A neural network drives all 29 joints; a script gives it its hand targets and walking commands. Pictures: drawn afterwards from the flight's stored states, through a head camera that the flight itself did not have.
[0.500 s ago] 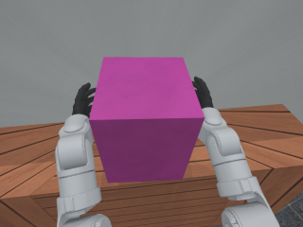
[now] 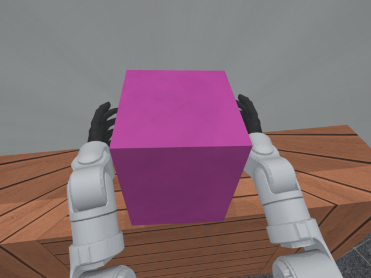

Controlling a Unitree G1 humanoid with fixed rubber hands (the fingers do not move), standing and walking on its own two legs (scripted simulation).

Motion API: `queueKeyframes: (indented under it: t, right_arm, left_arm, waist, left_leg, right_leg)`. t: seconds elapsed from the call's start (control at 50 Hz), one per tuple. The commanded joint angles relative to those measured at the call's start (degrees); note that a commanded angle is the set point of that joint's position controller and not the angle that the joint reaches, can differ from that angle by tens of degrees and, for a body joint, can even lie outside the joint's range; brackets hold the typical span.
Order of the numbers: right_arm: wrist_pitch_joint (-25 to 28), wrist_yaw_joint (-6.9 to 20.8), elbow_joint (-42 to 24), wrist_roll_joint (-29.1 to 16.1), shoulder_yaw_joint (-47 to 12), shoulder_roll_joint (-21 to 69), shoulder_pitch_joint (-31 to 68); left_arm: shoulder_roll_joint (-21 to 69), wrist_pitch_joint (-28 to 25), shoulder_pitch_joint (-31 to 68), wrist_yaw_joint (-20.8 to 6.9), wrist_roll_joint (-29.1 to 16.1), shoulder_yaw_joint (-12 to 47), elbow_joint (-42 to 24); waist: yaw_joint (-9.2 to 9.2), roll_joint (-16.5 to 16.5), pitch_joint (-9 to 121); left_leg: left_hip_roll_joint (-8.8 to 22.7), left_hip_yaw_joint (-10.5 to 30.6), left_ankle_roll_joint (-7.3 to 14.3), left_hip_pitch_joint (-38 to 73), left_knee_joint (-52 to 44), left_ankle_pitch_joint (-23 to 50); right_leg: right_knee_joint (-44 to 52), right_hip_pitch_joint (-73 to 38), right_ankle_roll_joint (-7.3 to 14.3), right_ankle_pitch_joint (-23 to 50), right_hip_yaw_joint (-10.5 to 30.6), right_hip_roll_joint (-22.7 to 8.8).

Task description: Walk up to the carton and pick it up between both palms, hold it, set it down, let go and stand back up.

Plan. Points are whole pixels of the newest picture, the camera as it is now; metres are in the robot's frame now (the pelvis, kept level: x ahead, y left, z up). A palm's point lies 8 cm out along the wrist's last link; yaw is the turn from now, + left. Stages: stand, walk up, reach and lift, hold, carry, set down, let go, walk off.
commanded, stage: hold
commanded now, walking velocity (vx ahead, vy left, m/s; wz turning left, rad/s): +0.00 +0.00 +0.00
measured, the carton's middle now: (177, 149) +0.34 +0.01 +0.13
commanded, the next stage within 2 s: set down in 1.26 s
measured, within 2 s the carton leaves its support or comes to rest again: neither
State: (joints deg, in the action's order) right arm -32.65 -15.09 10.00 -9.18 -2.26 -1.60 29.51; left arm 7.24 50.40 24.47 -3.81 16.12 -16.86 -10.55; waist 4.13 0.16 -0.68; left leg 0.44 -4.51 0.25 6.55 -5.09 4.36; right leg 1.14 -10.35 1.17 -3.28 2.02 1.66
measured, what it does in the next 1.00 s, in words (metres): stands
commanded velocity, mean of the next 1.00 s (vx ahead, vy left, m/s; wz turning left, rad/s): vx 0.00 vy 0.00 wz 0.00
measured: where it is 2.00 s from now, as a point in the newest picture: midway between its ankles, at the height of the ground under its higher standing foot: outside the picture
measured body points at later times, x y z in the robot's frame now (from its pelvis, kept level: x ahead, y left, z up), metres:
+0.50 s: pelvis +0.00 +0.00 +0.00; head -0.03 -0.01 +0.45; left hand +0.35 +0.15 +0.18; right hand +0.36 -0.15 +0.17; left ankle +0.03 +0.12 -0.76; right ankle -0.03 -0.10 -0.75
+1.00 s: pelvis +0.00 +0.00 +0.00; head -0.03 -0.01 +0.45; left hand +0.34 +0.15 +0.18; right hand +0.35 -0.15 +0.17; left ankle +0.03 +0.12 -0.76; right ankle -0.03 -0.10 -0.76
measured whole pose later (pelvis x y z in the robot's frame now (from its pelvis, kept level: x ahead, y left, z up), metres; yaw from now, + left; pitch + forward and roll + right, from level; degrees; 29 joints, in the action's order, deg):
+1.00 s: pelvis +0.00 +0.00 +0.00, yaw +0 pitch -6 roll +0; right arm -32.5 -15.8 8.6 -9.1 -2.5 -2.0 29.1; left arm 7.6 49.4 25.0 -4.2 15.5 -17.4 -10.4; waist 3.9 0.7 -1.0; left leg 0.7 -4.3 0.1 6.7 -5.1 4.3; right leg 0.7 -10.3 1.4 -3.6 1.9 1.9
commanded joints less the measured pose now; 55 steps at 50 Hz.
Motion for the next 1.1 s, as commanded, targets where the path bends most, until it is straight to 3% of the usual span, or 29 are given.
queueKeyframes:
  t: [0.0, 0.02, 0.12, 0.14, 0.18, 0.22, 0.24, 0.28, 0.3, 0.32, 0.36, 0.4, 0.42, 0.46, 0.5, 0.54, 0.64, 0.68, 0.7, 0.72, 0.76, 0.86, 0.88, 0.92, 0.94, 0.98, 1.02, 1.06, 1.08]
  right_arm:
    - [3.2, 4.8, -14.3, -4.7, -20.1, 24.2, 30.8]
    - [3.1, 4.9, -14.8, -5.2, -20.3, 23.2, 30.7]
    - [2.7, 4.4, -13.8, -5.0, -19.9, 23.5, 30.5]
    - [2.5, 4.4, -12.8, -4.2, -19.7, 22.9, 29.5]
    - [2.2, 4.3, -9.1, -3.1, -17.6, 22.8, 28.6]
    - [2.8, 4.4, -9.2, -2.7, -16.7, 23.1, 31.8]
    - [3.0, 4.5, -9.5, -2.5, -15.8, 23.0, 33.2]
    - [3.5, 4.9, -11.5, -3.6, -18.0, 23.5, 33.5]
    - [3.5, 4.8, -12.6, -3.9, -18.6, 23.1, 32.9]
    - [3.7, 4.9, -13.4, -3.9, -19.6, 23.9, 34.1]
    - [3.8, 5.0, -13.7, -5.2, -20.5, 24.2, 32.8]
    - [3.1, 5.0, -12.3, -4.3, -19.9, 23.1, 31.1]
    - [3.0, 4.7, -10.2, -4.1, -19.3, 22.6, 29.6]
    - [2.8, 4.5, -10.5, -3.8, -18.3, 22.0, 28.3]
    - [3.3, 4.3, -14.2, -5.4, -20.2, 23.1, 31.1]
    - [3.6, 4.2, -17.7, -7.1, -23.2, 25.1, 31.2]
    - [2.6, 4.2, -10.9, -3.9, -17.2, 21.5, 27.2]
    - [2.6, 4.0, -11.0, -3.7, -17.6, 21.6, 28.3]
    - [2.9, 3.9, -13.6, -4.0, -18.8, 22.0, 29.8]
    - [2.8, 3.9, -14.0, -4.7, -19.3, 23.1, 29.8]
    - [2.7, 3.8, -12.2, -4.0, -19.0, 23.4, 29.7]
    - [2.8, 4.1, -15.9, -5.7, -21.2, 23.3, 29.8]
    - [2.5, 4.1, -13.6, -5.5, -20.6, 23.0, 29.7]
    - [3.0, 4.5, -15.7, -6.1, -22.1, 24.5, 31.5]
    - [2.8, 4.5, -12.6, -4.9, -21.1, 23.6, 30.3]
    - [3.1, 4.9, -13.5, -4.3, -20.5, 23.0, 31.6]
    - [3.0, 4.7, -8.7, -2.6, -16.8, 22.2, 32.5]
    - [3.6, 4.4, -11.4, -3.2, -16.9, 22.9, 32.1]
    - [3.7, 4.3, -12.3, -4.5, -18.7, 23.8, 31.2]
  left_arm:
    - [20.2, -2.7, 33.7, -6.9, -10.1, 27.4, -8.2]
    - [19.0, -2.6, 32.0, -6.9, -10.0, 26.3, -7.1]
    - [19.6, -3.0, 33.3, -7.0, -10.4, 26.8, -6.6]
    - [19.4, -2.9, 33.4, -7.2, -9.9, 26.6, -6.6]
    - [17.0, -2.7, 33.5, -7.7, -7.9, 23.6, -3.7]
    - [17.8, -3.2, 35.8, -8.0, -7.8, 23.4, -1.7]
    - [18.1, -3.1, 36.1, -7.8, -7.3, 22.8, -1.1]
    - [18.6, -3.7, 33.7, -7.6, -7.6, 22.6, -1.8]
    - [19.6, -4.0, 34.1, -7.4, -8.4, 23.9, -3.3]
    - [19.6, -4.4, 34.6, -7.1, -8.6, 23.5, -4.1]
    - [20.1, -4.3, 33.4, -6.7, -8.7, 24.1, -4.4]
    - [19.1, -3.4, 31.3, -6.9, -7.9, 22.6, -3.2]
    - [18.1, -3.1, 30.3, -7.2, -7.4, 21.8, -3.1]
    - [17.5, -2.5, 30.2, -7.7, -8.3, 22.2, -4.7]
    - [18.8, -2.8, 32.8, -7.6, -10.0, 25.2, -8.7]
    - [20.1, -3.1, 32.9, -6.7, -11.2, 27.9, -12.7]
    - [17.3, -1.9, 31.5, -7.4, -9.3, 25.5, -5.8]
    - [17.2, -2.2, 31.3, -7.9, -9.1, 24.6, -4.6]
    - [18.6, -2.7, 32.7, -7.9, -9.9, 26.2, -7.1]
    - [18.2, -2.9, 32.5, -7.6, -9.7, 25.6, -6.7]
    - [18.5, -2.8, 32.2, -7.6, -8.3, 23.8, -4.4]
    - [19.1, -2.6, 30.0, -7.4, -9.5, 24.8, -6.6]
    - [18.7, -2.8, 31.6, -7.6, -9.1, 24.1, -7.5]
    - [18.6, -3.2, 32.2, -7.2, -9.8, 24.3, -7.0]
    - [18.2, -3.2, 32.2, -7.2, -9.2, 24.0, -5.2]
    - [17.8, -3.6, 33.0, -7.0, -9.1, 23.8, -3.5]
    - [17.8, -4.1, 37.4, -7.4, -8.1, 23.1, -2.0]
    - [19.2, -4.5, 36.5, -7.3, -10.0, 25.9, -5.1]
    - [19.2, -4.7, 36.3, -7.1, -10.1, 25.9, -7.3]
  waist:
    - [0.86, 0.3, 19.4]
    - [0.07, -0.5, 18.3]
    - [1.11, 1.6, 19.8]
    - [1.12, 0.4, 18.7]
    - [0.38, 0.6, 14.4]
    - [0.53, 0.5, 13.2]
    - [-0.29, 1.0, 12.9]
    - [-1.27, -0.6, 17.3]
    - [-0.28, -0.4, 17.5]
    - [-0.82, -2.4, 19.6]
    - [-0.9, -0.5, 21.8]
    - [-0.84, -1.6, 19.7]
    - [-0.32, 0.1, 18.7]
    - [0.44, -1.1, 17.8]
    - [0.37, 1.0, 19.4]
    - [-0.45, 1.7, 24.2]
    - [0.91, 1.6, 14.0]
    - [0.27, -0.6, 14.0]
    - [0.97, 0.3, 15.9]
    - [-0.13, -0.4, 16.3]
    - [-0.24, -1.1, 16.1]
    - [-0.56, -0.2, 19.7]
    - [-0.06, 0.4, 19.9]
    - [-1.65, -1.6, 20.4]
    - [-1.31, -1.4, 18.2]
    - [-1.53, -3.0, 17.3]
    - [-0.22, -0.4, 13.3]
    - [1.18, 2.0, 16.6]
    - [0.76, 2.1, 19.3]
  left_leg:
    - [0.9, 3.5, 1.4, 18.7, 3.2, 10.7]
    - [0.9, 3.4, 1.4, 18.7, 2.9, 9.2]
    - [0.8, 3.4, 1.8, 18.4, 3.5, 9.0]
    - [0.6, 3.3, 1.9, 17.7, 3.1, 8.5]
    - [0.4, 2.6, 2.1, 14.4, 2.6, 3.3]
    - [0.4, 2.7, 2.2, 13.2, 2.3, 0.1]
    - [0.5, 3.3, 2.3, 12.9, 2.3, 0.1]
    - [0.7, 3.0, 2.8, 15.1, 2.0, 1.6]
    - [0.7, 2.6, 2.5, 15.6, 2.1, 3.4]
    - [0.9, 3.4, 2.7, 16.4, 2.1, 4.6]
    - [1.1, 3.7, 2.8, 18.7, 2.7, 9.3]
    - [1.3, 4.4, 2.5, 19.5, 2.8, 10.5]
    - [0.8, 3.6, 2.2, 19.5, 3.0, 10.6]
    - [0.7, 3.4, 1.8, 18.5, 2.7, 10.9]
    - [1.0, 3.5, 2.1, 18.3, 2.5, 12.0]
    - [0.6, 3.8, 1.6, 18.6, 3.3, 17.4]
    - [0.9, 3.3, 0.8, 16.2, 3.4, 8.5]
    - [0.8, 3.2, 1.8, 15.9, 2.6, 5.2]
    - [0.8, 3.3, 2.3, 15.2, 2.8, 5.9]
    - [0.6, 3.0, 2.5, 14.7, 2.4, 5.6]
    - [0.7, 3.3, 2.9, 15.3, 2.1, 6.1]
    - [0.7, 3.4, 2.2, 17.8, 2.8, 10.8]
    - [0.6, 3.5, 2.1, 17.7, 2.6, 10.0]
    - [0.6, 3.4, 2.7, 17.0, 2.5, 6.8]
    - [0.9, 3.5, 2.8, 16.4, 2.3, 5.6]
    - [0.9, 3.0, 3.2, 15.0, 2.3, 2.9]
    - [0.6, 2.4, 3.2, 12.4, 2.4, -1.4]
    - [0.9, 2.9, 2.3, 14.6, 3.1, 4.0]
    - [0.5, 3.0, 2.1, 17.3, 3.6, 6.5]
  right_leg:
    - [-1.2, 8.3, -4.1, 16.1, -0.7, -0.3]
    - [-1.0, 8.1, -4.2, 14.8, -1.0, 0.0]
    - [-1.0, 8.4, -4.4, 15.8, -0.8, -0.7]
    - [-1.3, 8.1, -4.4, 15.7, -0.9, -0.4]
    - [-0.8, 9.1, -4.9, 11.0, -0.5, -0.9]
    - [-1.0, 10.4, -4.4, 7.0, -0.8, -1.2]
    - [-1.3, 11.2, -4.1, 6.9, -0.9, -0.9]
    - [-1.3, 9.8, -4.6, 8.0, -1.0, -1.0]
    - [-1.2, 9.4, -4.8, 10.2, -0.7, -0.9]
    - [-1.6, 9.2, -4.6, 11.4, -1.0, -0.8]
    - [-1.8, 8.1, -4.3, 15.5, -0.7, -0.1]
    - [-0.9, 7.5, -3.9, 16.3, -0.5, -0.5]
    - [-0.8, 7.1, -3.8, 18.0, -0.2, -1.0]
    - [-0.8, 5.7, -4.1, 19.0, -0.1, -0.6]
    - [-1.3, 5.4, -4.3, 19.4, 0.1, -0.6]
    - [-2.8, 2.9, -3.9, 25.7, 0.1, -0.8]
    - [-0.4, 9.1, -3.9, 13.0, -0.4, -0.6]
    - [-0.8, 9.4, -4.4, 12.5, -1.0, -0.7]
    - [-1.3, 8.2, -4.1, 13.6, -0.3, -1.0]
    - [-1.4, 7.5, -4.5, 13.7, -0.7, -0.8]
    - [-1.4, 7.1, -4.5, 14.5, -0.5, -1.0]
    - [-1.8, 4.9, -4.6, 18.9, -0.5, -0.4]
    - [-1.4, 4.9, -4.2, 18.0, -0.4, -0.6]
    - [-1.9, 5.7, -4.7, 15.3, 0.0, -0.6]
    - [-1.4, 7.0, -4.6, 14.4, 0.1, -1.1]
    - [-1.9, 8.6, -4.8, 10.2, -0.3, -1.0]
    - [-1.7, 12.1, -3.8, 6.4, -0.4, -1.3]
    - [-1.6, 11.1, -3.4, 10.9, -0.9, -1.1]
    - [-1.6, 10.1, -3.6, 13.2, -0.9, -0.8]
